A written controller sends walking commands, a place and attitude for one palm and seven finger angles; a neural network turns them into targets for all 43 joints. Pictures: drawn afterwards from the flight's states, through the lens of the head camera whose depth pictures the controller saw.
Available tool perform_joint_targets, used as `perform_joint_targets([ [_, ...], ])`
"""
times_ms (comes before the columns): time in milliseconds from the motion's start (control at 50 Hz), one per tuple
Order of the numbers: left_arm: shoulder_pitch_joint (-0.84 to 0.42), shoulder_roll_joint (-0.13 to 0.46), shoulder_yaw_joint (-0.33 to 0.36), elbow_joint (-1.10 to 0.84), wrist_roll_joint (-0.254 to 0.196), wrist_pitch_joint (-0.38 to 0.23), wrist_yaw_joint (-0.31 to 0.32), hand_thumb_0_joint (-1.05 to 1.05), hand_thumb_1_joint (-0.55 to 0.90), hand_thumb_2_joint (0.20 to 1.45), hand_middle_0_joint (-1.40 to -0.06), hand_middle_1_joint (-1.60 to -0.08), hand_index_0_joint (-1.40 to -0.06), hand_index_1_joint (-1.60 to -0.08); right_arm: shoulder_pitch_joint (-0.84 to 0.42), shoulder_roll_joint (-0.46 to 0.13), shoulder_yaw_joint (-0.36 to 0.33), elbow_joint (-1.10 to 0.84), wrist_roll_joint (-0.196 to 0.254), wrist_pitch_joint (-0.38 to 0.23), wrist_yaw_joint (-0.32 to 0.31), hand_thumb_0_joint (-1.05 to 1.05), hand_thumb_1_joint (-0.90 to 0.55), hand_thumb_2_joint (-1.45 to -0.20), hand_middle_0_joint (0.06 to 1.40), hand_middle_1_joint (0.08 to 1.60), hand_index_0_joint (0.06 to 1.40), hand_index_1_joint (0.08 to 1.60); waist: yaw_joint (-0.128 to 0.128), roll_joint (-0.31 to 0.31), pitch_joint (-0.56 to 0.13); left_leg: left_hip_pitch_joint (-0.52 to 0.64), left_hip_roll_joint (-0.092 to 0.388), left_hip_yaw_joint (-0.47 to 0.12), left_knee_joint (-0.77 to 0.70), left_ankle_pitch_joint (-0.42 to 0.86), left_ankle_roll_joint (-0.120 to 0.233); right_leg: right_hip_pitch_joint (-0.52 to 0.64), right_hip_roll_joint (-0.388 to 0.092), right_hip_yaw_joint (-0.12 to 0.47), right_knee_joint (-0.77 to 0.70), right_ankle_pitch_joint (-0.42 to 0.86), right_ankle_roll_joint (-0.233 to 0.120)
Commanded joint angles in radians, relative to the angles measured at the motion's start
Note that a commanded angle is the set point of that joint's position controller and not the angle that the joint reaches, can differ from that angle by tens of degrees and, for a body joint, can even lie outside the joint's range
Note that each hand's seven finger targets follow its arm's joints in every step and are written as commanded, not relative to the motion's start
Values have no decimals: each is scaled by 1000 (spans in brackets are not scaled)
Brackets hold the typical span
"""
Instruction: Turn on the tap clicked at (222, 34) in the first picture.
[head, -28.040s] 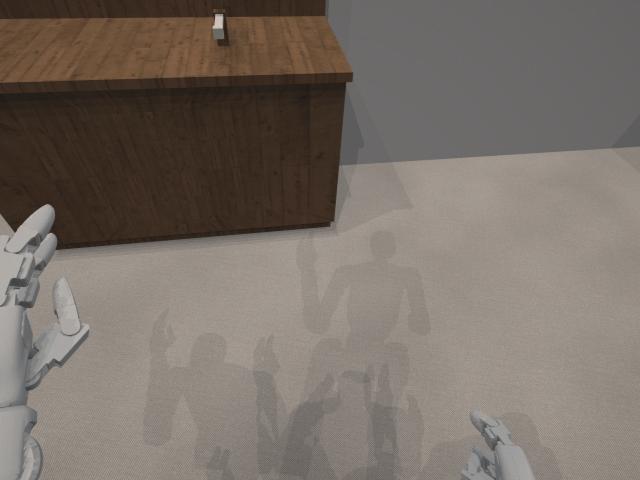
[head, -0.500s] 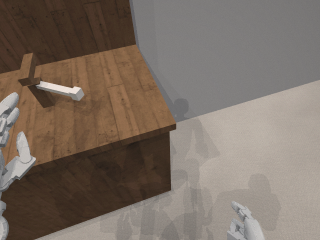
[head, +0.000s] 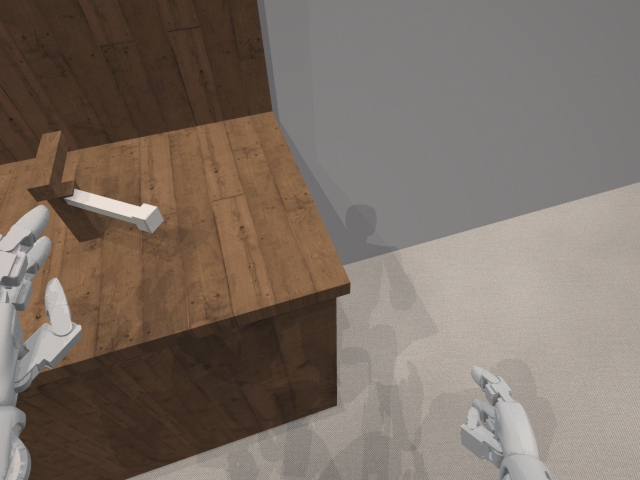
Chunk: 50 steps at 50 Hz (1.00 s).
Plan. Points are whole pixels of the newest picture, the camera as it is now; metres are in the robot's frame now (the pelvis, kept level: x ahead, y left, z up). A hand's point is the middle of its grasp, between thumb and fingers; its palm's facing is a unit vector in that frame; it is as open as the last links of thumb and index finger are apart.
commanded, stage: come to a stop and stand still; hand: left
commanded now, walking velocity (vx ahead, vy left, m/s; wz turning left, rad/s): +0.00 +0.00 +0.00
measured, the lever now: (148, 218) +0.43 +0.30 +0.08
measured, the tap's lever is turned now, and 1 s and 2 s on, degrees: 51 51 51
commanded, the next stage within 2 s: look again from close up in 1.42 s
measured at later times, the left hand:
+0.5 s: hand (59, 345) +0.20 +0.27 +0.14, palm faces +0.15 -0.88 -0.46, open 7.4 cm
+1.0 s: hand (21, 290) +0.24 +0.31 +0.17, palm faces +0.38 -0.84 -0.39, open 7.5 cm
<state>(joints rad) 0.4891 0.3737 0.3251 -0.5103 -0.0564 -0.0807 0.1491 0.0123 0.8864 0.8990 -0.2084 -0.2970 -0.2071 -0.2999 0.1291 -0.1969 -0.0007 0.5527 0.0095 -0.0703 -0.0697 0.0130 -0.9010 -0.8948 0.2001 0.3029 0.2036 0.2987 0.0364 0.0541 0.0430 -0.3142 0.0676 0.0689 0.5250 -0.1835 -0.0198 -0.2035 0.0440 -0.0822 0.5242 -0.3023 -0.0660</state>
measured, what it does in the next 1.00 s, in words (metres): shifts its weight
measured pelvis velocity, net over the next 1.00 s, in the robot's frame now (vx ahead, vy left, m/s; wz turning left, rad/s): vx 0.01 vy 0.06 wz -0.03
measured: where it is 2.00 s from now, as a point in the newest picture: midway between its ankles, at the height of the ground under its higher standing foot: outside the picture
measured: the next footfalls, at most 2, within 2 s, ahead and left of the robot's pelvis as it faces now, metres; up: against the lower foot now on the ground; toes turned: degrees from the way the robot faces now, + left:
none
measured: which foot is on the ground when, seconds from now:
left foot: down 0.00-1.00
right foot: down 0.00-1.00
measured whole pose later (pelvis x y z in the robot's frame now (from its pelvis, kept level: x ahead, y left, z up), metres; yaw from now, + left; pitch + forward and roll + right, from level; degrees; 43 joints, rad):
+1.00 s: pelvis +0.01 +0.06 +0.01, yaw -1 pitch -1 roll -1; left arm 0.36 0.39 0.37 -0.46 -0.01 -0.18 0.09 0.02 0.89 0.90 -0.21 -0.30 -0.21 -0.30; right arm 0.18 -0.17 0.04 0.57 0.00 -0.13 -0.01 0.01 -0.90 -0.89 0.21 0.30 0.21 0.30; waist 0.04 -0.04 0.06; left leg -0.25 -0.04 0.05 0.46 -0.21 0.07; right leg -0.15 0.00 -0.01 0.41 -0.25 0.02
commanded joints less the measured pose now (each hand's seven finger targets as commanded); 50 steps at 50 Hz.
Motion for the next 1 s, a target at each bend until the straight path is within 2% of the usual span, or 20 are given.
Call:
perform_joint_targets([
  [0,-97,161,100,-182,-11,-53,27,0,900,900,-200,-300,-200,-300,-54,-102,-36,-123,-5,-47,-18,0,-900,-900,200,300,200,300,-27,-114,-193,98,-26,-54,54,63,5,4,-234,263,-179,457,23],
  [100,-132,168,99,-136,-11,-51,27,0,900,900,-200,-300,-200,-300,-74,-110,-27,-109,-7,-47,-32,0,-900,-900,200,300,200,300,-17,-59,-137,152,6,-93,-37,107,29,-60,-147,181,-210,169,51],
  [120,-1112,903,646,-282,118,-161,8,0,900,900,-200,-300,-200,-300,95,-138,-74,-100,-26,-96,-38,0,-900,-900,200,300,200,300,10,-401,134,-60,-32,-15,138,43,33,-219,-200,295,-383,406,161],
  [140,-855,577,410,119,38,-120,-28,0,900,900,-200,-300,-200,-300,1,-91,-48,-19,35,-75,-25,0,-900,-900,200,300,200,300,8,-200,73,23,-81,-48,90,5,27,-193,-306,341,-298,382,-12],
  [160,-649,354,230,66,11,-121,-34,0,900,900,-200,-300,-200,-300,-21,-102,-46,-80,25,-80,-2,0,-900,-900,200,300,200,300,9,-198,36,80,-72,-50,37,-36,18,-124,-275,344,-255,499,10],
  [200,-411,184,106,189,2,-130,-63,0,900,900,-200,-300,-200,-300,-4,-128,-48,-89,27,-99,14,0,-900,-900,200,300,200,300,27,-28,-73,148,-47,-30,-78,27,44,-29,-193,245,-174,390,77],
  [240,-240,14,-36,71,-12,-137,-80,0,900,900,-200,-300,-200,-300,-2,-126,-52,-112,38,-100,60,0,-900,-900,200,300,200,300,19,42,-180,208,11,-90,-108,125,74,25,-135,178,-110,262,111],
  [300,-102,91,10,-144,13,-147,-76,0,900,900,-200,-300,-200,-300,-25,-140,-52,-166,31,-91,80,0,-900,-900,200,300,200,300,19,12,-172,89,43,-142,-175,-115,87,41,-105,142,-123,8,92],
  [340,-50,249,179,-220,26,-169,-48,0,900,900,-200,-300,-200,-300,-43,-151,-48,-173,22,-90,69,0,-900,-900,200,300,200,300,20,-2,-161,47,31,-147,-211,-239,76,36,-86,125,-141,-75,53],
  [380,-71,282,251,-252,30,-190,-41,0,900,900,-200,-300,-200,-300,-41,-144,-46,-193,12,-92,52,0,-900,-900,200,300,200,300,4,-35,-135,-10,31,-164,-231,-316,74,37,-74,105,-129,-103,40],
  [440,-181,335,317,-314,33,-215,-24,0,900,900,-200,-300,-200,-300,-37,-146,-44,-189,7,-92,32,0,-900,-900,200,300,200,300,-4,127,-114,-65,82,-228,-314,-412,88,87,-35,67,-15,-39,45],
  [460,-203,282,276,-271,31,-214,-24,0,900,900,-200,-300,-200,-300,-16,-142,-46,-179,4,-97,30,0,-900,-900,200,300,200,300,-7,183,-94,-85,98,-239,-340,-447,89,87,-28,55,19,-27,46],
  [500,-261,270,262,-206,35,-211,-28,0,900,900,-200,-300,-200,-300,10,-139,-48,-163,4,-111,37,0,-900,-900,200,300,200,300,-6,217,-94,-67,94,-210,-316,-418,85,91,-28,46,12,-11,38],
  [580,-252,158,153,-101,39,-200,-44,0,900,900,-200,-300,-200,-300,38,-137,-48,-127,8,-137,53,0,-900,-900,200,300,200,300,-19,48,-123,62,78,-203,-240,-302,69,38,-50,71,-94,20,37],
  [640,-193,54,42,-58,49,-178,-53,0,900,900,-200,-300,-200,-300,26,-139,-45,-117,13,-142,63,0,-900,-900,200,300,200,300,-19,56,-79,84,83,-231,-294,-356,51,-29,-46,84,-92,2,42],
  [760,-275,146,106,-83,65,-172,-31,0,900,900,-200,-300,-200,-300,-3,-131,-29,-112,-5,-114,53,0,-900,-900,200,300,200,300,-12,-6,-88,93,77,-235,-285,-210,27,-6,-57,93,-121,50,39],
  [840,-284,233,188,-177,55,-178,-27,0,900,900,-200,-300,-200,-300,-29,-120,-22,-122,-7,-104,44,0,-900,-900,200,300,200,300,-9,29,-141,138,55,-191,-233,-20,14,47,-68,87,-125,128,32],
  [860,-273,189,157,-190,46,-179,-30,0,900,900,-200,-300,-200,-300,-26,-117,-22,-128,-10,-103,42,0,-900,-900,200,300,200,300,-11,33,-150,154,49,-182,-215,36,14,52,-68,85,-119,154,29],
  [940,-201,178,152,-212,37,-176,-33,0,900,900,-200,-300,-200,-300,-19,-118,-26,-130,-2,-104,47,0,-900,-900,200,300,200,300,-13,80,-212,225,33,-144,-134,280,7,68,-77,81,-117,255,26],
  [980,-158,152,127,-192,30,-169,-36,0,900,900,-200,-300,-200,-300,-7,-120,-30,-134,0,-96,49,0,-900,-900,200,300,200,300,-17,71,-217,226,32,-138,-111,295,18,65,-87,97,-136,277,27],
])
